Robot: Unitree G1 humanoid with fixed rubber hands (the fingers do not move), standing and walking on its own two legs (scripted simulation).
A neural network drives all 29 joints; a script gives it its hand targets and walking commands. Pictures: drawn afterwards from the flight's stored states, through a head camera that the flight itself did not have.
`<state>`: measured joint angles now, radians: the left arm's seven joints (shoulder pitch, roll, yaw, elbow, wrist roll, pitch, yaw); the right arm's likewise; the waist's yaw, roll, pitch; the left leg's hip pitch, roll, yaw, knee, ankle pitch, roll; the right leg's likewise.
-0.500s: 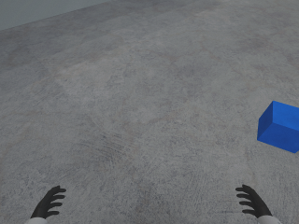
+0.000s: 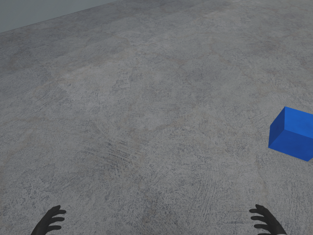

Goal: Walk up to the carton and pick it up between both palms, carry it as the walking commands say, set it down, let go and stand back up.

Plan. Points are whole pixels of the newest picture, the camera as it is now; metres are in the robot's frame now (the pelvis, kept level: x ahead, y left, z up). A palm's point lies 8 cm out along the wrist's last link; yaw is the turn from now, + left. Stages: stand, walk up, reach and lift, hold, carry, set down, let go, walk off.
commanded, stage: stand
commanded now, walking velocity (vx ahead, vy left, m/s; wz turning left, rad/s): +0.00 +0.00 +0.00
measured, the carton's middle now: (296, 133) +0.86 -1.04 -0.64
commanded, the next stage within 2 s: none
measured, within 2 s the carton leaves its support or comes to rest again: neither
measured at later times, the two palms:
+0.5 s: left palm out of the picture +0.11 +0.31 -0.08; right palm out of the picture +0.11 -0.31 -0.08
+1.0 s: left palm out of the picture +0.10 +0.31 -0.08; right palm out of the picture +0.10 -0.31 -0.08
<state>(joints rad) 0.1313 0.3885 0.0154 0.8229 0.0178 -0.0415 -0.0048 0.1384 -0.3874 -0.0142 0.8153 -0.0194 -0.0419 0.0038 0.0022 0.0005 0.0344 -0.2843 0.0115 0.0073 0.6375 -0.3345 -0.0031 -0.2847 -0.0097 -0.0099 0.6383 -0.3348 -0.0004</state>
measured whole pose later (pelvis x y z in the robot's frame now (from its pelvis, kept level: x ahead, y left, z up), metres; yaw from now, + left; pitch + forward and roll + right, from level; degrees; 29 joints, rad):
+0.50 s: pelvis +0.00 +0.00 +0.02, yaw +0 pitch -2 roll +0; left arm 0.08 0.39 0.00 1.00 0.01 -0.03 -0.01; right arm 0.09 -0.39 0.00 0.99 -0.01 -0.03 0.00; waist 0.00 0.00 0.04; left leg -0.16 0.01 0.01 0.41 -0.21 -0.01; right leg -0.16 -0.01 -0.01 0.41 -0.22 0.00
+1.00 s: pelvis +0.00 +0.00 +0.02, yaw +0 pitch -2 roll +0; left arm 0.08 0.40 0.00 1.06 0.01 -0.02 0.00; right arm 0.09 -0.39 0.00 1.05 -0.01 -0.02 0.00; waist 0.00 0.00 0.04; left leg -0.13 0.02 0.01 0.36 -0.18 -0.01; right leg -0.14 -0.01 -0.01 0.36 -0.19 0.00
